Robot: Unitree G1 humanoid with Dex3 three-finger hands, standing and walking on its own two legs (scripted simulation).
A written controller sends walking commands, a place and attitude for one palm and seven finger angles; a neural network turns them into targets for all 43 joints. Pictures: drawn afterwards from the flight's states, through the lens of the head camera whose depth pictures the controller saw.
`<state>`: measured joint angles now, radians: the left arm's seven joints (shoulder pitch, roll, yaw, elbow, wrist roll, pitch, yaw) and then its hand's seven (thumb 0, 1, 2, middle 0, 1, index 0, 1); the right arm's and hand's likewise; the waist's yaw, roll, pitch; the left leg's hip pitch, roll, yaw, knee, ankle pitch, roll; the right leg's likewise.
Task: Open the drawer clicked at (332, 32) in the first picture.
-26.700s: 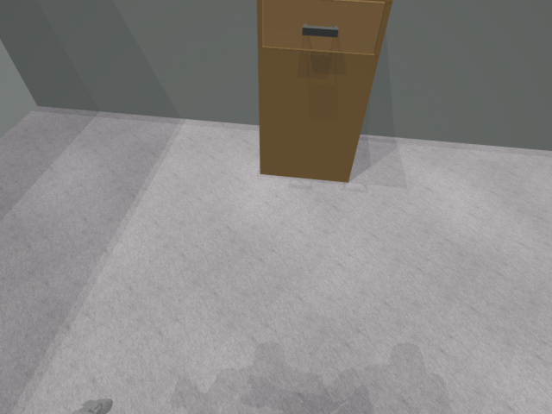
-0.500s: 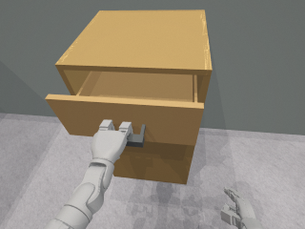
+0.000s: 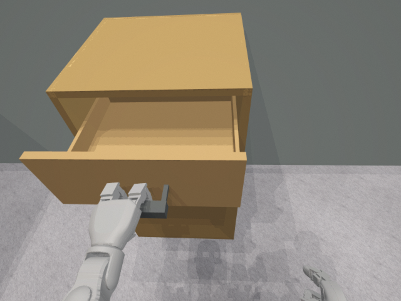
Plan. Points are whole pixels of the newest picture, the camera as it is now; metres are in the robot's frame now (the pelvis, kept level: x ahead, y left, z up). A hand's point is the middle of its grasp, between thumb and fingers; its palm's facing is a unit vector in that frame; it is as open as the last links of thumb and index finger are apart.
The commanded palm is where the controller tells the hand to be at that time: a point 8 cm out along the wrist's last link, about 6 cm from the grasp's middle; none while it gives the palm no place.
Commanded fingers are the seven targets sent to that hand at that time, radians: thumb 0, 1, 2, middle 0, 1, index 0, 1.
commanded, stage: pull the drawer open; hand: left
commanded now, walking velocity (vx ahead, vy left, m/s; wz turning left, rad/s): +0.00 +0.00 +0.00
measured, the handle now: (136, 198) +0.31 +0.16 +0.03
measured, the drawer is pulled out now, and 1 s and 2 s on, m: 0.19 0.30 0.30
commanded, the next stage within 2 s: open the thumb to release the handle in 0.76 s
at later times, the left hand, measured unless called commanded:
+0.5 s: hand (118, 277) +0.17 +0.16 +0.02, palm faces +0.02 -0.20 -0.98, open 6.1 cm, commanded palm +0.11 +0.17 +0.07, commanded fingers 0.00 0.90 0.90 -0.40 -1.35 -0.40 -1.35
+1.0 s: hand (112, 289) +0.15 +0.17 +0.01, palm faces +0.07 -0.10 -0.99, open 6.1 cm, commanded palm +0.11 +0.19 +0.07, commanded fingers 0.00 0.34 0.66 -0.36 -1.29 -0.36 -1.29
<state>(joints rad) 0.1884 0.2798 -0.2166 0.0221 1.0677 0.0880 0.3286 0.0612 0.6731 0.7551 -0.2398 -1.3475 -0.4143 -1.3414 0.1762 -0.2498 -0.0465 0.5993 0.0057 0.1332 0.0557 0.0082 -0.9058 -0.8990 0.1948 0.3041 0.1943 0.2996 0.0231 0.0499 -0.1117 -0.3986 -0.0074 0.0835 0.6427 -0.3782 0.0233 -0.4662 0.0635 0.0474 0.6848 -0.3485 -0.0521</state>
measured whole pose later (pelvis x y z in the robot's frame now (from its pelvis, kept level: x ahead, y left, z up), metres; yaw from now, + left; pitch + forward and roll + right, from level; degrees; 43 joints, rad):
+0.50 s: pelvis +0.01 -0.01 -0.02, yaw +0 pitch +8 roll +1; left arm 0.63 0.29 -0.22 -0.33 1.10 0.02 0.38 0.10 0.66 0.75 -0.23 -1.33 -0.42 -1.35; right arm 0.09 -0.21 0.02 0.50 -0.02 0.09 0.13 0.01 -0.90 -0.90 0.20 0.30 0.20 0.30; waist 0.09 0.05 -0.14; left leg -0.47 0.01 0.08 0.78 -0.46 0.01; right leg -0.53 0.08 0.04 0.82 -0.43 -0.06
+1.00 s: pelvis -0.02 -0.02 -0.03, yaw +1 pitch +8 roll +2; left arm 0.60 0.37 -0.20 -0.28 1.09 -0.02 0.48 0.03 0.63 0.78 -0.33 -1.33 -0.41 -1.34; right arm 0.14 -0.23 0.00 0.55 -0.03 0.11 0.06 0.01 -0.91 -0.90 0.19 0.30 0.19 0.30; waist 0.08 0.07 -0.12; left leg -0.54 -0.01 0.06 0.86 -0.46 0.01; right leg -0.61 0.07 0.03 0.90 -0.44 -0.07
